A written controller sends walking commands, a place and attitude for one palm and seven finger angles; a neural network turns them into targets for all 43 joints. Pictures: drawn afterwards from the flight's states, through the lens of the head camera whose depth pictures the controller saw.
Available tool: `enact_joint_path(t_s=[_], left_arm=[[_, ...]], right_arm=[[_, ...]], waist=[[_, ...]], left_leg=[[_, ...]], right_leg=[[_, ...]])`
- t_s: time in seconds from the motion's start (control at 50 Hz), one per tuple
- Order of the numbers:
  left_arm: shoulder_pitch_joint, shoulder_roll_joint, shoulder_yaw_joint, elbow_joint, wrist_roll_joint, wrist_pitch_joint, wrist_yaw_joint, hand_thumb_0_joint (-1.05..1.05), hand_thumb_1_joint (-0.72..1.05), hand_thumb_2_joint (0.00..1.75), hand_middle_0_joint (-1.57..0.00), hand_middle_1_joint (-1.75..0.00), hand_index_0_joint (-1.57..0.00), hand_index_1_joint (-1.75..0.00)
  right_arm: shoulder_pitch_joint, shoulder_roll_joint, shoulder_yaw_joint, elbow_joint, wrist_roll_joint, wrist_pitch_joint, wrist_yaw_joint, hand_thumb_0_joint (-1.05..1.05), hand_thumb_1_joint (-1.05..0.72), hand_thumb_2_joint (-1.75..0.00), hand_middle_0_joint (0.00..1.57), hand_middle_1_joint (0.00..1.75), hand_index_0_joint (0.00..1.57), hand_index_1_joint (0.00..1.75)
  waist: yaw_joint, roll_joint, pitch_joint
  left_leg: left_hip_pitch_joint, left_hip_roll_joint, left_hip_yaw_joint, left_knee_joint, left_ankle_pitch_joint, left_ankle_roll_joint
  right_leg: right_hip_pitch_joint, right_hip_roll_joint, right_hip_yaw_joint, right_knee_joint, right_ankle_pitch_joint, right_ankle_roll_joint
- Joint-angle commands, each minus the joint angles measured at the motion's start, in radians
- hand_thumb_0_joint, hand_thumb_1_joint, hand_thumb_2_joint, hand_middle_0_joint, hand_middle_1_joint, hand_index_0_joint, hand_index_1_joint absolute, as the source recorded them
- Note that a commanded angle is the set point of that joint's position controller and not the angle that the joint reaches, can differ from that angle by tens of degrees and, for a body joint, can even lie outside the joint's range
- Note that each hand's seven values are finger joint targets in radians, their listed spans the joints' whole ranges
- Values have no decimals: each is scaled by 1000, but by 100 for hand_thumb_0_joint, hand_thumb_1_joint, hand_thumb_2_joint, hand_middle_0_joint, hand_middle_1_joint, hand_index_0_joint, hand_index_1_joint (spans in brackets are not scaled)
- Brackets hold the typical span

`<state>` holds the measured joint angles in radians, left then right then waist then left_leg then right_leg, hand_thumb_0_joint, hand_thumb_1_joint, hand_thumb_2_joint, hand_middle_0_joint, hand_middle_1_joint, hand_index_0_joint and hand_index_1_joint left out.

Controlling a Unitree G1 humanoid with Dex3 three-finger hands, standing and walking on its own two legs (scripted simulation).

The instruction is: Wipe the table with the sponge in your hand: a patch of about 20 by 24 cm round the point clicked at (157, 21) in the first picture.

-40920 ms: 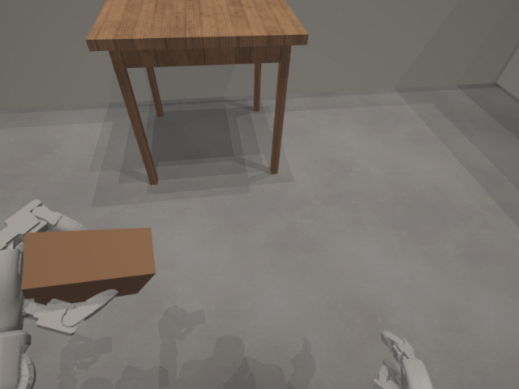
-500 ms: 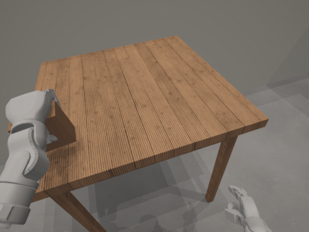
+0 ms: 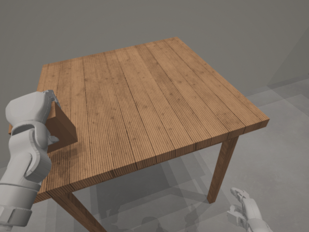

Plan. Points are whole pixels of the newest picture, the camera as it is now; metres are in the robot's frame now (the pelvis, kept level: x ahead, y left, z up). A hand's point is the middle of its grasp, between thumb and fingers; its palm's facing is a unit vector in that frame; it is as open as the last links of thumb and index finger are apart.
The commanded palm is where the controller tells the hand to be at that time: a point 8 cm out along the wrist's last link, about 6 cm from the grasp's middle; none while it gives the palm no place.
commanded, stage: move the sponge above the wiping area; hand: left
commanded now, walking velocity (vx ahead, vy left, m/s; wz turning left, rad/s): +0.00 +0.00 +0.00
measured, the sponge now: (50, 133) +0.29 +0.33 +0.12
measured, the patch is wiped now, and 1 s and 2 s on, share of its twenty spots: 0.00 0.00 0.00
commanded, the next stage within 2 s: lower the sponge onto the table in 0.60 s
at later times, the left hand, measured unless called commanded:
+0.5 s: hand (45, 122) +0.29 +0.32 +0.17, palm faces +0.16 -0.01 -0.99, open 9.9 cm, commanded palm +0.25 +0.31 +0.21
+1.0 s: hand (47, 126) +0.29 +0.32 +0.16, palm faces +0.14 -0.03 -0.99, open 9.9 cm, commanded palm +0.25 +0.30 +0.21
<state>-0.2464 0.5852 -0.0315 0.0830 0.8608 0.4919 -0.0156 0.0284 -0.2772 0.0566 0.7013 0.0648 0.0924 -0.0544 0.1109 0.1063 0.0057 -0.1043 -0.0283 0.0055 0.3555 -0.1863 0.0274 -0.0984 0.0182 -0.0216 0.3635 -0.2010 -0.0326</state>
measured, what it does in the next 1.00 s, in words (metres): stands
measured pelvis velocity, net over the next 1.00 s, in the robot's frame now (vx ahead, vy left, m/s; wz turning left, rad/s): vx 0.00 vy -0.01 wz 0.00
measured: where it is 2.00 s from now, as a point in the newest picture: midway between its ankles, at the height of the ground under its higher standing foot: outside the picture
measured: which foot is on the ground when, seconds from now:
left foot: down 0.00-1.00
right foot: down 0.00-1.00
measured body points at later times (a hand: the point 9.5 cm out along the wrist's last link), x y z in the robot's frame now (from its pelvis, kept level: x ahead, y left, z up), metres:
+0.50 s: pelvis +0.00 -0.01 +0.00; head -0.02 -0.05 +0.45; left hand +0.28 +0.32 +0.22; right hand +0.24 -0.22 -0.09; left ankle +0.01 +0.10 -0.75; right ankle +0.00 -0.10 -0.75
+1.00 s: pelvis +0.00 -0.01 +0.00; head -0.02 -0.06 +0.45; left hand +0.28 +0.31 +0.21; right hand +0.24 -0.22 -0.09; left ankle +0.01 +0.10 -0.75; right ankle +0.00 -0.10 -0.75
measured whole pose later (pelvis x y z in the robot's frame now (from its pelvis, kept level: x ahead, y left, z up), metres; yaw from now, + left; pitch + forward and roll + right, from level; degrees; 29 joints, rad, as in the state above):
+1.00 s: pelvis +0.00 -0.01 +0.00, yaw +0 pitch -4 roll +0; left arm -0.23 0.58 -0.04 0.10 0.85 0.53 -0.05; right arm 0.01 -0.28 0.06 0.69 0.07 0.10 -0.06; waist 0.10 0.12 0.00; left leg -0.11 -0.02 0.00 0.36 -0.19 0.02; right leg -0.11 0.03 -0.02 0.38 -0.21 -0.04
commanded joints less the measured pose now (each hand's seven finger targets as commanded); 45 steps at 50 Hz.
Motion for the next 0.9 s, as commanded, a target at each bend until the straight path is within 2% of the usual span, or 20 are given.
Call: enact_joint_path(t_s=[0.0, 0.06, 0.12, 0.16, 0.22, 0.26, 0.28, 0.32, 0.36, 0.4, 0.5, 0.6, 0.64, 0.66, 0.68, 0.72, 0.76, 0.78, 0.86, 0.88], left_arm=[[-202, 141, 14, -136, -8, 66, -68, 0, 10, 130, -120, -160, -120, -160], [-237, 206, 37, -185, 23, 54, -117, 0, 10, 130, -120, -160, -120, -160], [-331, 238, 44, -257, 57, -21, -120, 0, 10, 130, -120, -160, -120, -160], [-386, 337, 133, -362, 72, -89, -87, 0, 10, 130, -120, -160, -120, -160], [-381, 334, 176, -299, 80, -154, -12, 0, 10, 130, -120, -160, -120, -160], [-399, 423, 256, -316, 92, -151, 37, 0, 10, 130, -120, -160, -120, -160], [-417, 352, 206, -278, 89, -138, 58, 0, 10, 130, -120, -160, -120, -160], [-366, 314, 187, -189, 68, -94, 76, 0, 10, 130, -120, -160, -120, -160], [-325, 327, 199, -169, 51, -31, 69, 0, 10, 130, -120, -160, -120, -160], [-275, 238, 123, -132, 18, 18, 31, 0, 10, 130, -120, -160, -120, -160], [-194, 159, 16, -147, -3, 68, -99, 0, 10, 130, -120, -160, -120, -160], [-300, 289, 95, -242, 52, -36, -121, 0, 10, 130, -120, -160, -120, -160], [-337, 327, 140, -328, 58, -114, -87, 0, 10, 130, -120, -160, -120, -160], [-357, 404, 209, -389, 68, -143, -59, 0, 10, 130, -120, -160, -120, -160], [-381, 353, 181, -358, 72, -162, -31, 0, 10, 130, -120, -160, -120, -160], [-338, 347, 211, -319, 68, -185, 22, 0, 10, 130, -120, -160, -120, -160], [-331, 379, 248, -332, 73, -155, 61, 0, 10, 130, -120, -160, -120, -160], [-341, 315, 201, -291, 70, -130, 76, 0, 10, 130, -120, -160, -120, -160], [-249, 277, 174, -160, 26, -6, 57, 0, 10, 130, -120, -160, -120, -160], [-246, 232, 125, -131, 14, 17, 36, 0, 10, 130, -120, -160, -120, -160]], right_arm=[[-235, -121, -31, -196, 11, -42, -9, 0, -90, -90, 20, 30, 20, 30], [-244, -128, -25, -216, 12, -45, -18, 0, -90, -90, 20, 30, 20, 30], [-212, -120, -25, -213, 0, -56, -28, 0, -90, -90, 20, 30, 20, 30], [-220, -108, -19, -228, -9, -72, -35, 0, -90, -90, 20, 30, 20, 30], [-169, -96, -27, -182, -24, -78, -38, 0, -90, -90, 20, 30, 20, 30], [-195, -101, -25, -182, -24, -77, -31, 0, -90, -90, 20, 30, 20, 30], [-185, -86, -26, -178, -25, -83, -27, 0, -90, -90, 20, 30, 20, 30], [-193, -97, -33, -153, -18, -65, -14, 0, -90, -90, 20, 30, 20, 30], [-238, -107, -33, -170, -11, -57, -7, 0, -90, -90, 20, 30, 20, 30], [-235, -108, -32, -171, -4, -50, -4, 0, -90, -90, 20, 30, 20, 30], [-237, -124, -29, -202, 10, -39, -14, 0, -90, -90, 20, 30, 20, 30], [-205, -120, -28, -206, -3, -60, -35, 0, -90, -90, 20, 30, 20, 30], [-187, -111, -30, -210, -14, -70, -43, 0, -90, -90, 20, 30, 20, 30], [-207, -106, -24, -218, -18, -80, -44, 0, -90, -90, 20, 30, 20, 30], [-188, -89, -22, -205, -21, -87, -46, 0, -90, -90, 20, 30, 20, 30], [-165, -94, -36, -176, -27, -85, -40, 0, -90, -90, 20, 30, 20, 30], [-199, -93, -34, -184, -22, -82, -26, 0, -90, -90, 20, 30, 20, 30], [-191, -86, -33, -178, -23, -83, -20, 0, -90, -90, 20, 30, 20, 30], [-241, -112, -36, -175, -7, -56, -8, 0, -90, -90, 20, 30, 20, 30], [-237, -114, -33, -175, -3, -51, -10, 0, -90, -90, 20, 30, 20, 30]], waist=[[-16, -108, -182], [-24, -125, -207], [-29, -109, -252], [-10, -60, -300], [-2, 1, -267], [26, 93, -276], [22, 65, -290], [18, 78, -234], [35, 62, -222], [19, -14, -213], [-21, -122, -187], [-27, -127, -242], [-13, -73, -279], [2, -23, -308], [-2, -13, -295], [9, 43, -268], [34, 118, -271], [28, 84, -267], [27, -13, -194], [13, -59, -184]], left_leg=[[-19, -9, -20, -33, 194, 19], [-6, -6, -30, -22, 163, 27], [24, -15, -33, -7, 189, 35], [61, -14, -47, -7, 193, 34], [56, -14, -41, -15, 235, 20], [48, -20, -45, -26, 234, 11], [38, -17, -28, -16, 257, 7], [17, -14, -30, -35, 247, -3], [6, -19, -31, -41, 219, -2], [-13, -16, -24, -38, 230, 4], [-20, -12, -16, -17, 188, 26], [17, -19, -27, 8, 186, 40], [46, -23, -31, 8, 211, 38], [67, -22, -44, 5, 210, 34], [55, -24, -33, 7, 225, 30], [55, -18, -35, -9, 242, 16], [50, -21, -44, -21, 257, 7], [33, -15, -28, -16, 278, 4], [-6, -13, -27, -39, 216, 1], [-23, -12, -17, -33, 203, 5]], right_leg=[[71, 2, 33, -32, 169, -27], [48, 8, 51, -27, 131, -26], [58, 5, 36, -19, 136, -23], [73, 19, 73, -20, 125, -39], [81, 22, 46, -28, 141, -48], [101, 32, 95, -28, 136, -67], [113, 17, 64, -17, 156, -62], [103, 20, 67, -37, 155, -63], [107, 21, 99, -38, 142, -65], [114, 9, 58, -31, 180, -48], [68, -1, 44, -25, 183, -20], [63, 3, 55, -16, 152, -21], [84, 7, 58, -14, 167, -27], [91, 19, 92, -15, 152, -41], [90, 13, 61, -11, 149, -40], [89, 21, 62, -25, 159, -51], [107, 30, 99, -22, 160, -69], [112, 16, 66, -13, 179, -63], [95, 17, 90, -38, 164, -55], [90, 6, 65, -34, 162, -42]])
